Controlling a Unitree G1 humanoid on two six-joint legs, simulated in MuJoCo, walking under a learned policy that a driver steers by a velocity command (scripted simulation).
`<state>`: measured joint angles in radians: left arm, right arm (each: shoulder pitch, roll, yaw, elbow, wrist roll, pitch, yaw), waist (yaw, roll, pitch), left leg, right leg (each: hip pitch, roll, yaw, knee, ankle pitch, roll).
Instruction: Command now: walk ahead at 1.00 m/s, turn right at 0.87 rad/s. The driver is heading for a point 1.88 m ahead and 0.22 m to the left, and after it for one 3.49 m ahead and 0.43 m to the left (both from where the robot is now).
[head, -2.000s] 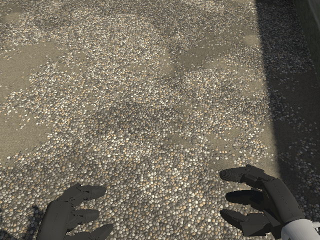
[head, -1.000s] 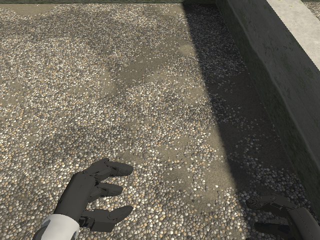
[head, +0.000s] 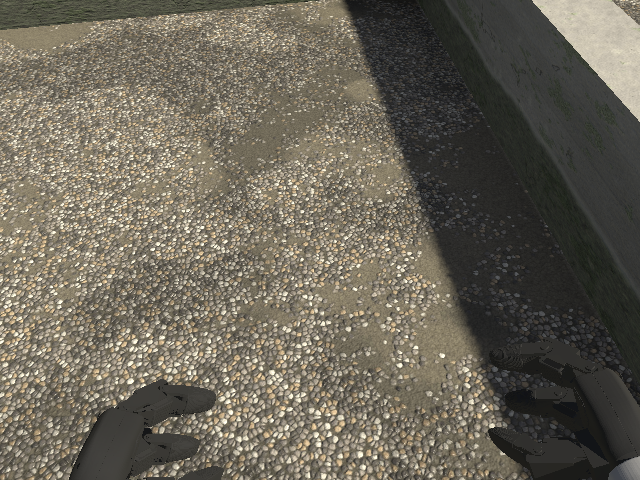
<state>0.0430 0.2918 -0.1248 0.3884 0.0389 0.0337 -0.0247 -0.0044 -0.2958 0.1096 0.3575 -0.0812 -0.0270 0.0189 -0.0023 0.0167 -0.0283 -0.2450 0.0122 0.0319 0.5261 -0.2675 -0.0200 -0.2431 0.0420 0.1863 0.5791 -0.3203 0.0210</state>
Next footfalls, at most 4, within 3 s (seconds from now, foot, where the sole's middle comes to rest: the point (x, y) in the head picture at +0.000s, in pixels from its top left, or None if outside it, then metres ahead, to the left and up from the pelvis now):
2.46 right None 0.12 -0.11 -0.77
2.82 left None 0.01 0.12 -0.77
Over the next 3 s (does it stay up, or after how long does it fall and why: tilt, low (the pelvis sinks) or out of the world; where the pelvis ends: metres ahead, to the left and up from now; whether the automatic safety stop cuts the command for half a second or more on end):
stays up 0.00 0.01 0.01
